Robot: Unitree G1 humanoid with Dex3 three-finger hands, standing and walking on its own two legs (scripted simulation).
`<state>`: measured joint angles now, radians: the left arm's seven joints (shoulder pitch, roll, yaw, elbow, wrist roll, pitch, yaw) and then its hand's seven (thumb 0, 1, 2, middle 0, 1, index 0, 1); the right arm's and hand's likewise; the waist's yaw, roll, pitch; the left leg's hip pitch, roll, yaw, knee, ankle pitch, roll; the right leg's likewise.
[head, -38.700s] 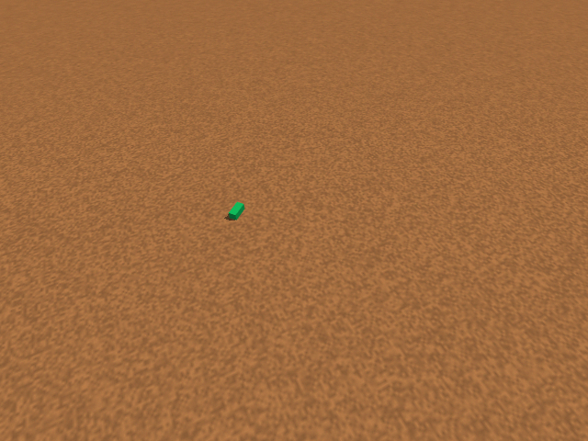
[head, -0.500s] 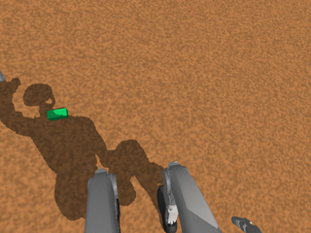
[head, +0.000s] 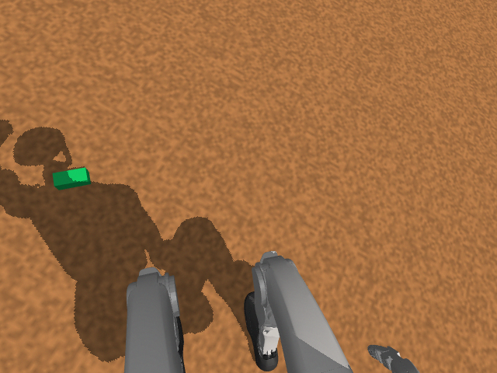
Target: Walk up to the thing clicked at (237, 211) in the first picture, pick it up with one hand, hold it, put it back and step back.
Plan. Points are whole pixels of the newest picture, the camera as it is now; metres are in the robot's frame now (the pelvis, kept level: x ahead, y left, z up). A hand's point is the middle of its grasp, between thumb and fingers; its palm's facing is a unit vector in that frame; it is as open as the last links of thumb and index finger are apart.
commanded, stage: approach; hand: left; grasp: from above
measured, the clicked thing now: (72, 178) +0.59 +0.37 -0.50
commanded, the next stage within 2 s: rest palm in 0.92 s
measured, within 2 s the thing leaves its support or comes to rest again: neither
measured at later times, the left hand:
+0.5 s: hand (56, 182) +0.51 +0.34 -0.32, palm faces -0.45 -0.05 -0.89, open 12.8 cm
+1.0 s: hand (67, 181) +0.53 +0.34 -0.37, palm faces -0.40 -0.06 -0.92, open 12.2 cm
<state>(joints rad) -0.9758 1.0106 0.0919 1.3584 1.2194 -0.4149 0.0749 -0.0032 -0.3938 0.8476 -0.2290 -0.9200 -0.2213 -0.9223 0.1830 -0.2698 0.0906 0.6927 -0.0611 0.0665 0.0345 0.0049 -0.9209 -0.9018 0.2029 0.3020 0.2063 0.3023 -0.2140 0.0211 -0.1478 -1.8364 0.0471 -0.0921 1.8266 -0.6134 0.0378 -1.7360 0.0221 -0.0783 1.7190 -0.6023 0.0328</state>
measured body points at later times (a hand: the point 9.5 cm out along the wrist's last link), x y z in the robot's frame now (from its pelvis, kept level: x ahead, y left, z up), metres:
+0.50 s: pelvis -0.02 -0.01 -0.17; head +0.27 +0.08 +0.17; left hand +0.53 +0.34 -0.27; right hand +0.01 -0.27 -0.26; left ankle +0.07 +0.10 -0.48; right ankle +0.09 -0.14 -0.48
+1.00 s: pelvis -0.01 -0.01 -0.19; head +0.29 +0.08 +0.13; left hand +0.55 +0.34 -0.32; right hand +0.02 -0.29 -0.25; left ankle +0.07 +0.10 -0.48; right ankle +0.09 -0.14 -0.48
